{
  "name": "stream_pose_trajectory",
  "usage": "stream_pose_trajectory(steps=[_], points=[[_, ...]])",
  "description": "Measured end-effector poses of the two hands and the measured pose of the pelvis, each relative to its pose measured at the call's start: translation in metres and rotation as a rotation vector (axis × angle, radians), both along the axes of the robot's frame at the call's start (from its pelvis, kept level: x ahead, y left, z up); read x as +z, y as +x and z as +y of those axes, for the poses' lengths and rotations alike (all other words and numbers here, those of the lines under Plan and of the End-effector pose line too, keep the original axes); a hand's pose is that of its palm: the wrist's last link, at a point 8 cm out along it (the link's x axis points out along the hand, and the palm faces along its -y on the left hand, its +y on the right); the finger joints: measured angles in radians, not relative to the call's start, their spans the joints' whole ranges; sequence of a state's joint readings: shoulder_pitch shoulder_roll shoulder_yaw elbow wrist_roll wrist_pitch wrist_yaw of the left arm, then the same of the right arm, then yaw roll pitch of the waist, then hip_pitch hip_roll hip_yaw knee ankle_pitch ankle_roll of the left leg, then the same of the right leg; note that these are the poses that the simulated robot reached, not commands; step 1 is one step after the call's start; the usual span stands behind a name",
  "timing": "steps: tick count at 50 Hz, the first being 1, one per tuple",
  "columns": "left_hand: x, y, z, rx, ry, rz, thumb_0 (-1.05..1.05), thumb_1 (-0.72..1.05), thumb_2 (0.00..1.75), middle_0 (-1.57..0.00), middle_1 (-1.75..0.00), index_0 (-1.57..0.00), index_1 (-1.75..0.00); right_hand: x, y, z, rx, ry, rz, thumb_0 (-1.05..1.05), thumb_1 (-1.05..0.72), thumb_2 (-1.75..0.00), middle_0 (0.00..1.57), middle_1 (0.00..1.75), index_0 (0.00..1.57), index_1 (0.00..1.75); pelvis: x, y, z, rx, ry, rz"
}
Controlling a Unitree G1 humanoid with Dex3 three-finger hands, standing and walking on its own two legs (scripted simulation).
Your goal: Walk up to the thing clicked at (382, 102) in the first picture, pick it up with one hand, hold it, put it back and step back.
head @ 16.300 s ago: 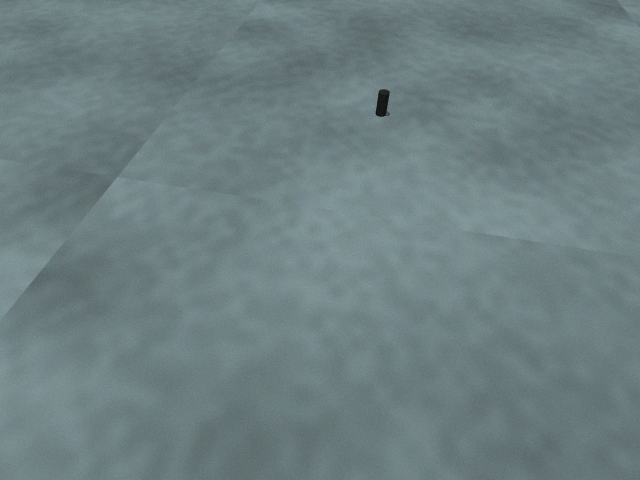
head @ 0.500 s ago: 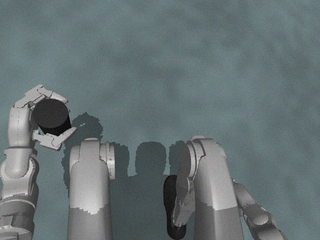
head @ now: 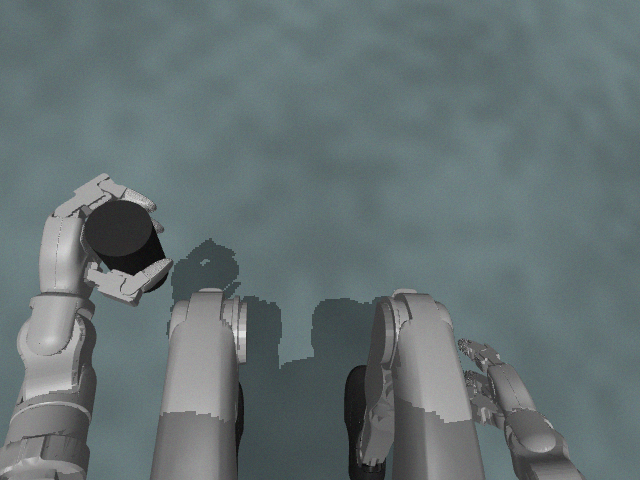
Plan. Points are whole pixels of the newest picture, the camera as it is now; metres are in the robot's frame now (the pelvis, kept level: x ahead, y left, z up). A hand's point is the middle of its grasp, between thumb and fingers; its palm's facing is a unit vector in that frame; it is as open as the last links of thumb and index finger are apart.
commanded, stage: settle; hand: left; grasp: from the side
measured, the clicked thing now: (133, 252) +0.36 +0.22 -0.06
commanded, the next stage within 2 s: lift in 0.34 s
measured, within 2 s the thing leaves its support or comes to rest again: neither
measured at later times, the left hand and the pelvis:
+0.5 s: hand (126, 232) +0.37 +0.22 -0.02, palm faces +0.05 -1.00 -0.06, open 9.1 cm; pelvis +0.00 +0.00 +0.02, yaw +1 degrees
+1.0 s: hand (98, 210) +0.36 +0.21 +0.08, palm faces +0.01 -1.00 -0.06, open 9.1 cm; pelvis +0.01 +0.00 +0.08, yaw +2 degrees
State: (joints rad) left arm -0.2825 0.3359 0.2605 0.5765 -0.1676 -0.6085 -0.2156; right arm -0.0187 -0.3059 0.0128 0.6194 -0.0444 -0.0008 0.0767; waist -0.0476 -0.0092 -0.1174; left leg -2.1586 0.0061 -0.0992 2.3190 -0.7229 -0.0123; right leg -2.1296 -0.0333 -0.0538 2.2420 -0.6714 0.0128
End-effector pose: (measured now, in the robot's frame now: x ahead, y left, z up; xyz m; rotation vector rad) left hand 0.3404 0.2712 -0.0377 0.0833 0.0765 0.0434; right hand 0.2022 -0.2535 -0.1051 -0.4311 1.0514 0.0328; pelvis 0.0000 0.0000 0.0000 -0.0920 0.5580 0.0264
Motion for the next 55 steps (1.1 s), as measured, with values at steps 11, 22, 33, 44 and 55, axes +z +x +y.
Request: stream_pose_trajectory(steps=[11, 22, 33, 44, 55], points=[[0.013, -0.002, -0.001, 0.014, -0.019, -0.001, 0.03, -0.33, 1.17, -0.81, -1.16, -0.78, -1.16, 0.006, -0.007, 0.003, -0.001, 0.020, -0.010, 0.01, -0.91, -0.90, 0.20, 0.30, 0.20, 0.30, 0.009, -0.002, -0.002, 0.007, 0.015, -0.004], [0.022, 0.006, 0.000, 0.012, -0.020, -0.010, 0.03, -0.33, 1.17, -0.81, -1.16, -0.77, -1.16, 0.007, -0.024, 0.000, -0.026, 0.022, 0.022, 0.01, -0.90, -0.90, 0.20, 0.30, 0.20, 0.30, 0.014, -0.003, -0.002, 0.009, 0.022, -0.002], [0.038, 0.004, -0.004, -0.024, -0.022, -0.005, 0.03, -0.33, 1.17, -0.82, -1.15, -0.78, -1.15, 0.017, -0.028, -0.004, -0.056, 0.023, 0.018, 0.01, -0.92, -0.90, 0.20, 0.29, 0.20, 0.30, 0.025, -0.001, -0.003, 0.011, 0.028, 0.004], [0.086, -0.001, -0.006, -0.027, -0.027, -0.019, 0.03, -0.34, 1.17, -0.82, -1.14, -0.79, -1.14, 0.050, -0.012, 0.001, -0.074, 0.043, -0.046, 0.01, -0.91, -0.89, 0.20, 0.29, 0.20, 0.30, 0.057, 0.002, -0.003, 0.014, 0.031, 0.015], [0.154, -0.002, -0.013, -0.025, -0.037, -0.014, 0.03, -0.33, 1.17, -0.81, -1.15, -0.78, -1.15, 0.102, 0.006, 0.010, -0.103, 0.077, -0.104, 0.01, -0.90, -0.89, 0.20, 0.29, 0.20, 0.30, 0.107, 0.011, 0.000, 0.017, 0.032, 0.005]])
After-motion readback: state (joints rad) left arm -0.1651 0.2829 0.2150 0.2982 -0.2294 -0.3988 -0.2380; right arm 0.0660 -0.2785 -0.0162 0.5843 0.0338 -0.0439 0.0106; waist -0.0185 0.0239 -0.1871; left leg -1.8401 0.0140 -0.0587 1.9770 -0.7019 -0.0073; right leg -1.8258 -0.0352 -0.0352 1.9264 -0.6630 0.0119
